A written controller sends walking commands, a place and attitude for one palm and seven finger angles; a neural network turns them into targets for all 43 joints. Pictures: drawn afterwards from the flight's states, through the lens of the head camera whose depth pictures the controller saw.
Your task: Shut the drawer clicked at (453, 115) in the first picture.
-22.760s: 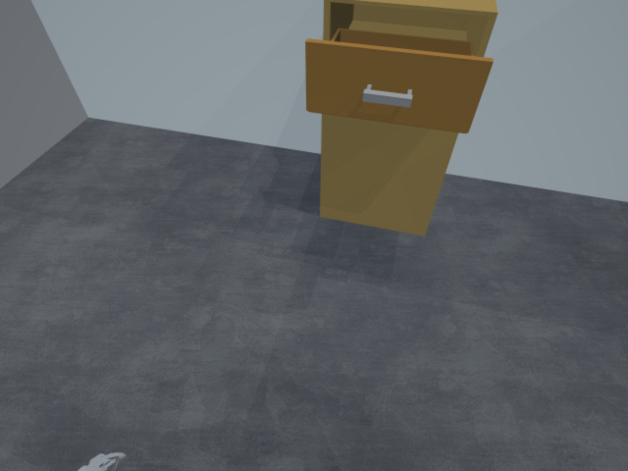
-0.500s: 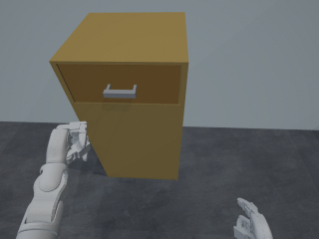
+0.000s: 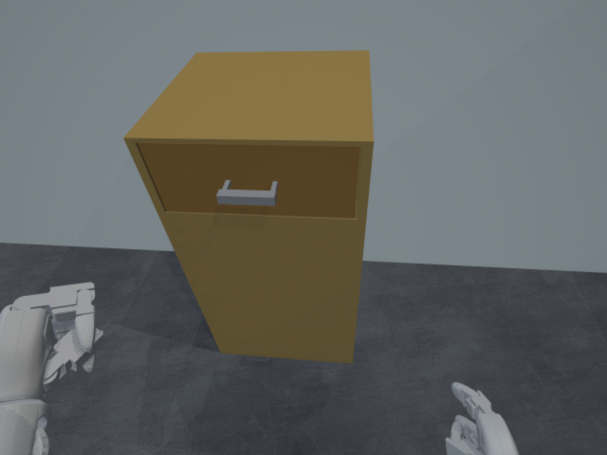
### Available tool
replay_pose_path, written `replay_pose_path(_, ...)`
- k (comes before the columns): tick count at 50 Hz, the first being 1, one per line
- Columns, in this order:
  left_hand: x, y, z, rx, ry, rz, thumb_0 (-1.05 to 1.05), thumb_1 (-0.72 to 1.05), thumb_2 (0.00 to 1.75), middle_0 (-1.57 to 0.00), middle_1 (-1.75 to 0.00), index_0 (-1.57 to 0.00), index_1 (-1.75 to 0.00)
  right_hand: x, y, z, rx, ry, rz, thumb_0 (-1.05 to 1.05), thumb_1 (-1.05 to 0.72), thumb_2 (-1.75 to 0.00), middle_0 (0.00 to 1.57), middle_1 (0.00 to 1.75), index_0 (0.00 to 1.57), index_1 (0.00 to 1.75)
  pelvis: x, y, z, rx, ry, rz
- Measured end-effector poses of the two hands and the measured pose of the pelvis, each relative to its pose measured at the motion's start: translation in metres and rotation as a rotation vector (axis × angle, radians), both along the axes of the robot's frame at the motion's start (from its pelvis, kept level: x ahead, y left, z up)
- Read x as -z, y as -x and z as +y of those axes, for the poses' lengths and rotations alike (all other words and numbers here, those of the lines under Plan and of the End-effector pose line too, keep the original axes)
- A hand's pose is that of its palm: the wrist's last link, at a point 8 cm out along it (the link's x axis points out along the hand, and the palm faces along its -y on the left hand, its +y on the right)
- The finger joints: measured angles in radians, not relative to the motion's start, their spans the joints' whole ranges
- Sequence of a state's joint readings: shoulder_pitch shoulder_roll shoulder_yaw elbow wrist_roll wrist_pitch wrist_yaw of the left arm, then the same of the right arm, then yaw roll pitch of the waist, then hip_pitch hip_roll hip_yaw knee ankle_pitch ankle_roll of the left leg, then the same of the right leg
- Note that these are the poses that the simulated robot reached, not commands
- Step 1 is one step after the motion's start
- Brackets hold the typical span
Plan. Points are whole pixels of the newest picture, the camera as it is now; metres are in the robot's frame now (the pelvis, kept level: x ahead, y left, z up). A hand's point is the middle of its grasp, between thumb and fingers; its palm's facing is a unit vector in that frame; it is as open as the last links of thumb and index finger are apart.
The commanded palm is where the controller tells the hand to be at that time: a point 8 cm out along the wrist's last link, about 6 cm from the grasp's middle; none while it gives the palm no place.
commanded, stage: draw the hand back to the body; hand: left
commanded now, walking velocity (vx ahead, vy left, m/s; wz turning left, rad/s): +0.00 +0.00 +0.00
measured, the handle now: (249, 191) +0.58 +0.18 +0.02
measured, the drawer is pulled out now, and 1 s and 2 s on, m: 0.00 0.00 0.00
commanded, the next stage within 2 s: step back with the hand held close in 0.20 s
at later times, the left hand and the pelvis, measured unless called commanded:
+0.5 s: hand (70, 332) +0.18 +0.25 +0.17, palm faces +0.37 -0.80 -0.46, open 3.3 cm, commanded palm +0.12 +0.28 +0.17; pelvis -0.01 +0.01 +0.00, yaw -1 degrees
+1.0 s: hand (34, 406) +0.12 +0.25 +0.15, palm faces +0.33 -0.81 -0.48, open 3.3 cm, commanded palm +0.06 +0.30 +0.17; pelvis -0.08 +0.02 -0.01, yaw +0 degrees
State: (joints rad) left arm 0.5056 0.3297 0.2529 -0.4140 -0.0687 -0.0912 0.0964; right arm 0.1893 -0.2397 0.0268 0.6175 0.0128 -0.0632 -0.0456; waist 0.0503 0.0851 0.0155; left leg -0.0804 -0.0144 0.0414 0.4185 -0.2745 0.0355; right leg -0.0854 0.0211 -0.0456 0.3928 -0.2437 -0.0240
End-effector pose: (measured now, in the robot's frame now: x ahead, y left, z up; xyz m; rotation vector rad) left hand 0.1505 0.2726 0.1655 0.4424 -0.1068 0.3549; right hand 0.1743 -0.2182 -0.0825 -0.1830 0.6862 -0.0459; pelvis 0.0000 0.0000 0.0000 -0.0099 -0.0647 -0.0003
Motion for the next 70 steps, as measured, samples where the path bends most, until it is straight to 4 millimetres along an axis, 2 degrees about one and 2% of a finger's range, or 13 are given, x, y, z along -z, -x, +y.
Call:
replay_pose_path(7,-0.009,0.021,0.007,-0.045,-0.039,-0.024,0.02,0.89,0.9,-1.41,-1.6,-1.41,-1.6,-0.002,-0.004,0.001,-0.005,0.01,-0.028,0.01,-0.91,-0.9,0.21,0.3,0.2,0.3,0.001,0.002,0.001,-0.007,0.002,-0.005)
replay_pose_path(14,-0.002,0.019,0.006,-0.047,-0.006,-0.026,0.02,0.89,0.9,-1.41,-1.6,-1.41,-1.6,-0.003,0.0,0.003,-0.008,0.017,-0.03,0.01,-0.91,-0.9,0.21,0.3,0.2,0.3,0.001,0.005,0.001,-0.007,0.001,-0.008)
replay_pose_path(18,-0.006,0.016,0.005,-0.027,-0.017,-0.041,0.02,0.89,0.9,-1.41,-1.6,-1.41,-1.6,-0.004,0.004,0.004,0.0,0.014,-0.032,0.01,-0.91,-0.9,0.21,0.3,0.2,0.3,0.001,0.006,0.002,-0.002,0.001,-0.009)
replay_pose_path(23,-0.022,0.01,0.015,0.002,-0.104,-0.095,0.02,0.89,0.9,-1.41,-1.6,-1.41,-1.6,-0.004,0.014,-0.001,0.03,0.018,-0.002,0.01,-0.91,-0.9,0.21,0.3,0.2,0.3,0.001,0.012,0.004,0.011,0.005,0.029)
replay_pose_path(29,-0.006,0.009,0.011,0.075,-0.104,-0.004,0.02,0.89,0.9,-1.41,-1.6,-1.41,-1.6,-0.001,0.037,-0.013,0.113,0.05,0.052,0.01,-0.91,-0.9,0.21,0.3,0.21,0.3,0.002,0.022,0.013,0.026,-0.003,0.064)
replay_pose_path(32,0.0,0.015,0.013,0.096,-0.11,0.03,0.02,0.89,0.9,-1.41,-1.6,-1.41,-1.6,-0.001,0.05,-0.017,0.143,0.067,0.075,0.01,-0.91,-0.9,0.21,0.3,0.2,0.3,0.003,0.028,0.016,0.026,-0.007,0.072)
replay_pose_path(36,-0.001,0.027,0.019,0.094,-0.137,0.024,0.02,0.89,0.9,-1.41,-1.6,-1.41,-1.6,0.0,0.063,-0.015,0.149,0.086,0.087,0.01,-0.91,-0.9,0.2,0.3,0.2,0.3,0.005,0.038,0.019,0.022,-0.01,0.075)
replay_pose_path(43,-0.008,0.05,0.023,0.069,-0.167,-0.042,0.02,0.89,0.9,-1.41,-1.6,-1.41,-1.6,0.002,0.075,-0.005,0.115,0.076,0.057,0.01,-0.91,-0.9,0.21,0.3,0.2,0.3,0.01,0.058,0.019,0.016,-0.011,0.071)
replay_pose_path(51,-0.003,0.071,0.022,0.077,-0.128,-0.084,0.02,0.89,0.9,-1.41,-1.6,-1.41,-1.6,0.001,0.092,0.002,0.099,0.079,0.047,0.01,-0.91,-0.9,0.21,0.3,0.21,0.3,0.013,0.078,0.021,0.006,0.013,0.08)
replay_pose_path(57,0.001,0.079,0.034,0.09,-0.138,-0.097,0.02,0.89,0.9,-1.41,-1.6,-1.41,-1.6,-0.003,0.11,0.004,0.114,0.119,0.062,0.01,-0.91,-0.9,0.21,0.3,0.21,0.3,0.014,0.089,0.029,-0.003,0.026,0.079)
replay_pose_path(63,-0.011,0.091,0.046,0.06,-0.201,-0.123,0.02,0.89,0.9,-1.41,-1.6,-1.41,-1.6,-0.005,0.115,0.011,0.081,0.13,0.067,0.01,-0.91,-0.9,0.21,0.3,0.2,0.3,0.011,0.093,0.029,-0.035,0.04,0.116)
replay_pose_path(66,-0.011,0.097,0.042,0.069,-0.19,-0.121,0.02,0.89,0.9,-1.41,-1.6,-1.41,-1.6,-0.004,0.112,0.014,0.045,0.125,0.064,0.01,-0.91,-0.9,0.21,0.3,0.21,0.3,0.01,0.101,0.026,-0.008,0.027,0.142)
replay_pose_path(70,-0.005,0.101,0.022,0.135,-0.165,-0.088,0.02,0.89,0.9,-1.41,-1.6,-1.41,-1.6,-0.002,0.112,0.015,0.005,0.097,0.04,0.01,-0.91,-0.9,0.21,0.3,0.21,0.3,0.01,0.124,0.019,0.033,0.008,0.153)
